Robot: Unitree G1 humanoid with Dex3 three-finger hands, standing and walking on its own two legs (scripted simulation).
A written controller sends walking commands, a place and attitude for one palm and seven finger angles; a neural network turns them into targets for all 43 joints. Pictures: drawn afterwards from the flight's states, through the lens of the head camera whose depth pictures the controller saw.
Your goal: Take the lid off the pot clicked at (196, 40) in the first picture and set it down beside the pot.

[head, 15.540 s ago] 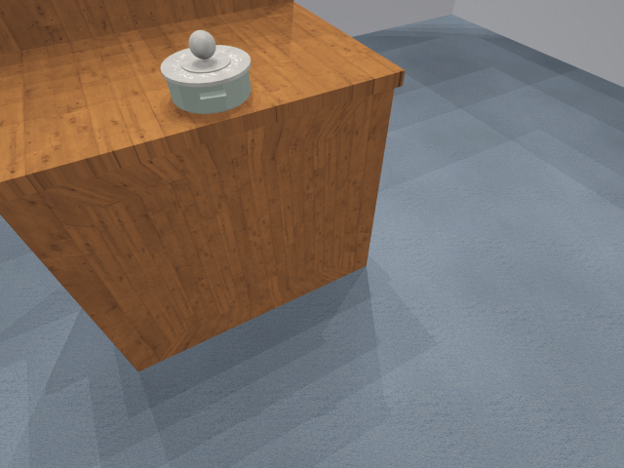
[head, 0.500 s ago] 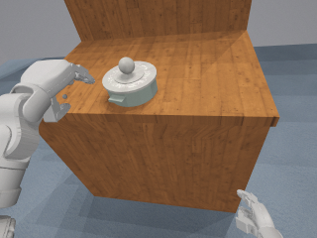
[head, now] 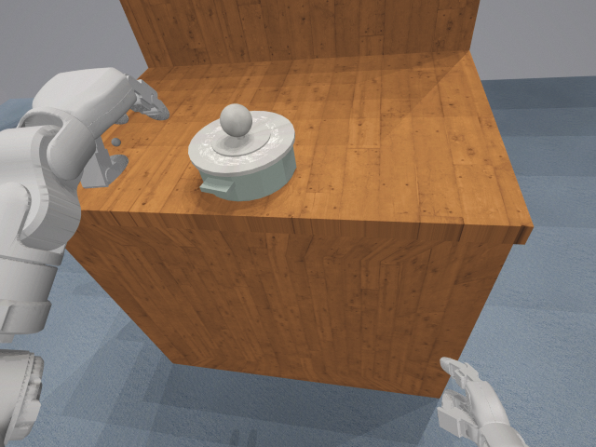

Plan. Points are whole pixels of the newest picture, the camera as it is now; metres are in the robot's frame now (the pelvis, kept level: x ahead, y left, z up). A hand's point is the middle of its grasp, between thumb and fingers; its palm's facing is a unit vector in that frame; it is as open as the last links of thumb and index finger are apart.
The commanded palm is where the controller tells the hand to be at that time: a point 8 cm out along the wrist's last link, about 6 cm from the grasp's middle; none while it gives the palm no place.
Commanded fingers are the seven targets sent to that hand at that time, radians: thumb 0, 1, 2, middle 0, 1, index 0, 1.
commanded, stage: move the open hand above the knob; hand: left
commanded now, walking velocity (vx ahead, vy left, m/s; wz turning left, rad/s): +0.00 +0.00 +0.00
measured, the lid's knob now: (236, 120) +0.57 +0.17 +0.17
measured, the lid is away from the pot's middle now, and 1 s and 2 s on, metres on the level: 0.00 0.00 0.00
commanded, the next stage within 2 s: lower the open fingers around the knob in 2.00 s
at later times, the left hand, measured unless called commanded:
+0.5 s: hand (176, 133) +0.42 +0.19 +0.24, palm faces -0.10 +0.04 -0.99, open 10.0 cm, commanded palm +0.40 +0.20 +0.32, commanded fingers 0.00 -0.41 1.74 -0.89 -0.08 -0.89 -0.08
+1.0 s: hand (213, 100) +0.49 +0.16 +0.25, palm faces -0.17 +0.02 -0.99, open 10.0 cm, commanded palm +0.47 +0.17 +0.32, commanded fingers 0.00 -0.41 1.74 -0.89 -0.08 -0.89 -0.08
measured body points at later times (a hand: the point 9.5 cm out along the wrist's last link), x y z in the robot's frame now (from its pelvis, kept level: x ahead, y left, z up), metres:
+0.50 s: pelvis +0.02 +0.00 +0.00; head +0.03 -0.05 +0.45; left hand +0.42 +0.19 +0.30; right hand +0.22 -0.23 -0.11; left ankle +0.02 +0.10 -0.74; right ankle +0.03 -0.12 -0.74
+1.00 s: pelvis +0.04 +0.01 +0.00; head +0.05 -0.03 +0.45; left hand +0.49 +0.16 +0.30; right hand +0.17 -0.23 -0.13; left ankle +0.02 +0.10 -0.74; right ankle +0.03 -0.12 -0.74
